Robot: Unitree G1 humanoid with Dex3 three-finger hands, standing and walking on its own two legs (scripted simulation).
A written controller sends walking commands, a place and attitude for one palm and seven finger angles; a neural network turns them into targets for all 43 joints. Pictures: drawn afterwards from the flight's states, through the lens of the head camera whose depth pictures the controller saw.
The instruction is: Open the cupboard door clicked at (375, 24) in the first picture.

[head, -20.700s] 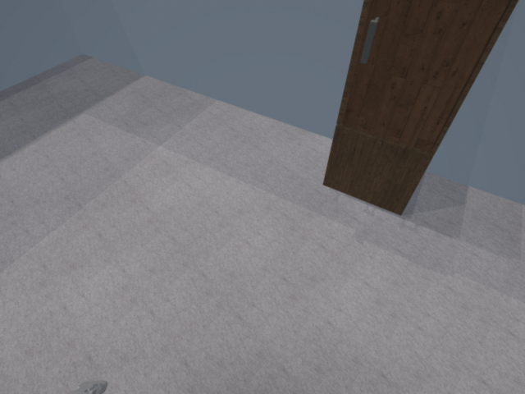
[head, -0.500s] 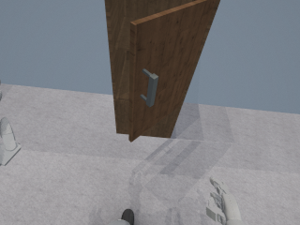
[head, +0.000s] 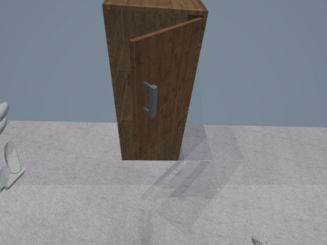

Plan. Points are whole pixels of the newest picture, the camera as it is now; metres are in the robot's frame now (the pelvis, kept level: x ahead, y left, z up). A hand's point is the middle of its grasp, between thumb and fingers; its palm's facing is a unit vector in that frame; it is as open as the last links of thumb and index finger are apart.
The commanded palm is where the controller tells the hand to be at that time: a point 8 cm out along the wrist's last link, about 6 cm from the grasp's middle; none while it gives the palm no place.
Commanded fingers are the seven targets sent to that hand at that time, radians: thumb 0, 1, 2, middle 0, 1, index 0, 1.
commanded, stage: stop stepping back and stand still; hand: left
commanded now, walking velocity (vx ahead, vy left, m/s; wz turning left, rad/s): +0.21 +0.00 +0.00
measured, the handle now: (149, 99) +0.61 +0.10 +0.02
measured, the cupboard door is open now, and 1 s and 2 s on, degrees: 47 47 47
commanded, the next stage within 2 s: let the arm hang, fingers relaxed in 0.28 s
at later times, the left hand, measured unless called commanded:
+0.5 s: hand (43, 212) +0.18 +0.29 +0.00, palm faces +0.31 -0.85 -0.43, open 7.4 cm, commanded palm none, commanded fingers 0.00 0.90 0.90 -0.20 -0.30 -0.20 -0.30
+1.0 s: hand out of the picture -0.06 +0.19 -0.17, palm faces +0.17 -0.95 -0.26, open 7.3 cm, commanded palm none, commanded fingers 0.00 0.90 0.90 -0.20 -0.30 -0.20 -0.30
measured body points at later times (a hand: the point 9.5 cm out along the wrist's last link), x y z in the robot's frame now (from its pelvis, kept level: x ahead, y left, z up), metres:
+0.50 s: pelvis -0.02 +0.02 -0.02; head -0.02 +0.00 +0.43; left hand +0.16 +0.33 +0.03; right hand +0.14 -0.21 -0.14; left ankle -0.02 +0.14 -0.74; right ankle +0.00 -0.09 -0.70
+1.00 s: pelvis -0.03 -0.02 +0.00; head -0.01 -0.02 +0.45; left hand -0.07 +0.24 -0.15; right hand -0.02 -0.24 -0.16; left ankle -0.04 +0.10 -0.74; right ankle +0.03 -0.10 -0.74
